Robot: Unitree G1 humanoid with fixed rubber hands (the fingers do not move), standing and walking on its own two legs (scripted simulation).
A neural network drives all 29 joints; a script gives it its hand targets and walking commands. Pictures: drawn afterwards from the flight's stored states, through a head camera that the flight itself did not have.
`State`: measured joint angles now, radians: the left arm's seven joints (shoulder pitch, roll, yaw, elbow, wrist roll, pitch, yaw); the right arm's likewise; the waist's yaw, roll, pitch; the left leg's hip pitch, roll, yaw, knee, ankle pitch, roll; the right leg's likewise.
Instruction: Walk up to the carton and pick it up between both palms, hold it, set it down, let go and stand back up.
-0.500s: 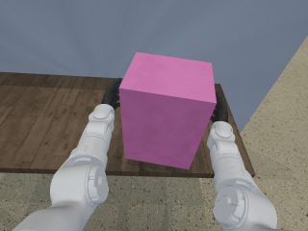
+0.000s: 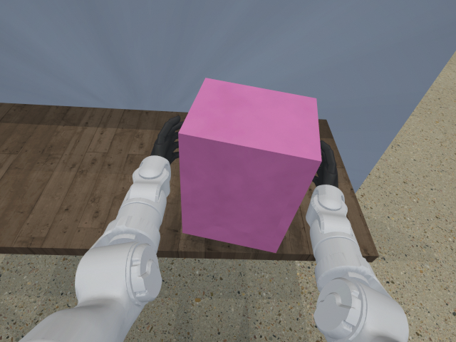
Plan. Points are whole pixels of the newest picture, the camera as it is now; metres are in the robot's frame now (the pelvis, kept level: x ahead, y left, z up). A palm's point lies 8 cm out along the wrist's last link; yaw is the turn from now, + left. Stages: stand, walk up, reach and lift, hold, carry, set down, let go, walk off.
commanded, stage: set down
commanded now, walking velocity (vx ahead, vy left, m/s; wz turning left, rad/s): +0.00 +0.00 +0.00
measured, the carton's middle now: (243, 171) +0.44 -0.03 +0.04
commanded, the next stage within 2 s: none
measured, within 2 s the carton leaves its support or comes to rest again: rests again in 1.08 s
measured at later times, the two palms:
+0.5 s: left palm (166, 159) +0.44 +0.13 +0.08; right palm (321, 192) +0.37 -0.17 +0.06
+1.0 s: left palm (166, 163) +0.45 +0.13 +0.06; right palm (318, 194) +0.38 -0.17 +0.05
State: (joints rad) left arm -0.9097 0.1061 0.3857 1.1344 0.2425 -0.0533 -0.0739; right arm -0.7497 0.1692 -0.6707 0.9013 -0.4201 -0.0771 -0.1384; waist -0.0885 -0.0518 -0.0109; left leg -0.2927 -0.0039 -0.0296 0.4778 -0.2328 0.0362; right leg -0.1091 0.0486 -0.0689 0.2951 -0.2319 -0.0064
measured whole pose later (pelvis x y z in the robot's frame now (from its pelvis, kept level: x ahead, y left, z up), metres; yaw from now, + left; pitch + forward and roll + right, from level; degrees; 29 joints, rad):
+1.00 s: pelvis +0.00 +0.00 +0.00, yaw +0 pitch +8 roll -2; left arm -0.91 0.09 0.44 1.14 0.26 -0.18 -0.05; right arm -0.71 0.20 -0.69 0.90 -0.43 -0.24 -0.12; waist -0.09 -0.05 0.00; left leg -0.39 0.00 -0.03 0.48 -0.22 0.03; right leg -0.22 0.05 -0.07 0.32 -0.23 -0.01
